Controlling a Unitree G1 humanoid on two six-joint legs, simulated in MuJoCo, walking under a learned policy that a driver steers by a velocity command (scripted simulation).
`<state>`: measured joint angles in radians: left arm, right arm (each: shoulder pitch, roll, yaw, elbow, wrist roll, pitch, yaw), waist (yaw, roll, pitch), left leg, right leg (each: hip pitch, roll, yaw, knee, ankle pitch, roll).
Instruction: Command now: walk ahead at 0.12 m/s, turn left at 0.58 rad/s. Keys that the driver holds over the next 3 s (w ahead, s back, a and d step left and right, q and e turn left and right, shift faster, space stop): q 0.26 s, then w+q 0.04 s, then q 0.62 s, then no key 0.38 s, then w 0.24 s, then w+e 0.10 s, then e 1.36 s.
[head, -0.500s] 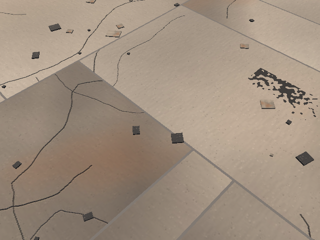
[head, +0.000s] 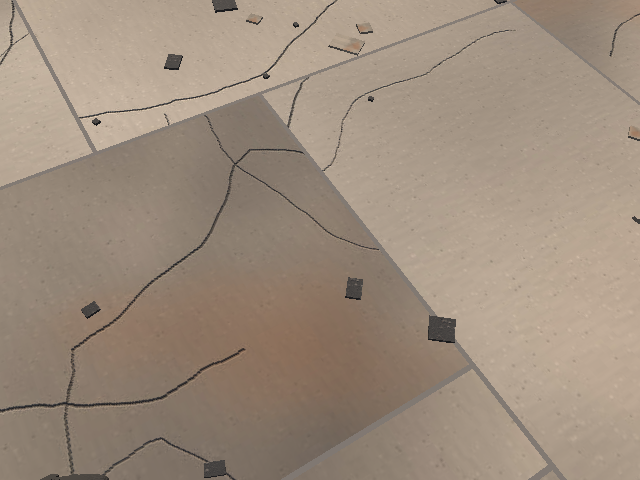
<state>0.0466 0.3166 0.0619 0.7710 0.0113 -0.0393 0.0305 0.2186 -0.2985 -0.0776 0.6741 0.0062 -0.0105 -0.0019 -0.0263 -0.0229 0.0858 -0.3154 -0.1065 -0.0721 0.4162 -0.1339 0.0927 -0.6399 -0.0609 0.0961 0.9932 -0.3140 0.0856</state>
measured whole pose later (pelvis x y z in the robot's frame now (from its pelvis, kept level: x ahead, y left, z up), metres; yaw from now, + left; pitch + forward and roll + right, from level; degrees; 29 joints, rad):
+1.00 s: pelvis +0.10 +0.01 +0.00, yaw +35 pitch +2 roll -2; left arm 0.09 0.31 0.08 0.73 0.00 0.01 0.02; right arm 0.18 -0.31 -0.07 0.60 0.00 0.04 -0.03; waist -0.01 -0.02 0.04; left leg -0.30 -0.08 -0.15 0.48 -0.21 0.05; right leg -0.46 0.01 0.07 0.81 -0.35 0.09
